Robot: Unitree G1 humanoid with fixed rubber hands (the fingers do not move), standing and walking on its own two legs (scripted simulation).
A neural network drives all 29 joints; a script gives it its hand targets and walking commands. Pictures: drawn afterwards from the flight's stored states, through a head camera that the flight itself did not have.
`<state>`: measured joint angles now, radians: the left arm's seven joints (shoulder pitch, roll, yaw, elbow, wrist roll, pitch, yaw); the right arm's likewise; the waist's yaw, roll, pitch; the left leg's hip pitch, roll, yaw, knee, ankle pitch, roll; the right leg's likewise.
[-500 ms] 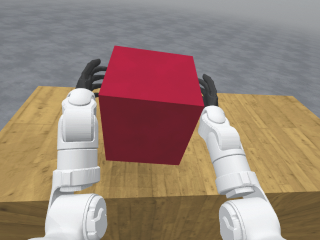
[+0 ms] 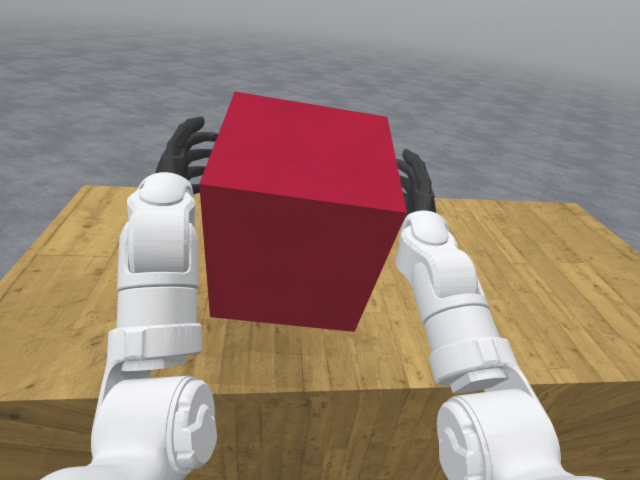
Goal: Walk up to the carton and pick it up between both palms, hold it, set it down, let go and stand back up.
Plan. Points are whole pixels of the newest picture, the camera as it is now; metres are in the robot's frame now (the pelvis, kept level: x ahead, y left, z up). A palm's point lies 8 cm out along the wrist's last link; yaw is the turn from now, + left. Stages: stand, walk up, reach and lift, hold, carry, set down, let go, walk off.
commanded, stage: hold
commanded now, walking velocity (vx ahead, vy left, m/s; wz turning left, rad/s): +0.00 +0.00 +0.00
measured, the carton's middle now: (297, 217) +0.39 +0.03 +0.20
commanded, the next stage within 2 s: set down in 0.80 s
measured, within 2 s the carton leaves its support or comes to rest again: neither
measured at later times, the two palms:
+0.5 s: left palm (165, 203) +0.35 +0.18 +0.24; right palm (401, 221) +0.37 -0.10 +0.22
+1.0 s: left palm (183, 185) +0.37 +0.17 +0.25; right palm (411, 218) +0.38 -0.12 +0.22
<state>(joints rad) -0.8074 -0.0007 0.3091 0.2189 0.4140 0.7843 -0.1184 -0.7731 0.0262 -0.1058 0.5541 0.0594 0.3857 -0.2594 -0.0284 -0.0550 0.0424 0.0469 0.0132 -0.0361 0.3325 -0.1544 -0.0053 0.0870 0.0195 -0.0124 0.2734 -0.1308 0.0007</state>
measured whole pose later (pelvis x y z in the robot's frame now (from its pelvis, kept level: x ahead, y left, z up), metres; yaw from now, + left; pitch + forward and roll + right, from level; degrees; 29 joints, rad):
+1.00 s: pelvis +0.01 +0.00 +0.00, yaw +0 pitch -12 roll -1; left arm -0.81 0.00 0.29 0.18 0.41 0.80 -0.11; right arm -0.77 0.03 -0.11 0.53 0.09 0.39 -0.26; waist -0.03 -0.06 0.08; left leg 0.04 0.01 -0.04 0.33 -0.16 -0.01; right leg 0.08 0.02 -0.01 0.27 -0.14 0.00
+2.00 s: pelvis +0.05 +0.00 +0.00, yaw +0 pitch -8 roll -1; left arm -0.65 0.00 0.26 0.30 0.34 0.45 -0.09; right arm -0.63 0.09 -0.16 0.61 -0.01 -0.06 -0.24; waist -0.03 -0.07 0.09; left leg 0.04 0.01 -0.03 0.30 -0.20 -0.01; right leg 0.09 0.02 -0.02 0.24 -0.16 0.00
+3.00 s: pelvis +0.08 +0.00 +0.01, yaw -1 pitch -1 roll -1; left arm -0.79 0.00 0.37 0.68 0.39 0.22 -0.12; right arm -0.66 0.15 -0.37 0.71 -0.19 -0.10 -0.22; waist -0.03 -0.09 -0.01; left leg -0.06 0.01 -0.01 0.29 -0.19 0.00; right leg -0.02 0.01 -0.01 0.23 -0.17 0.00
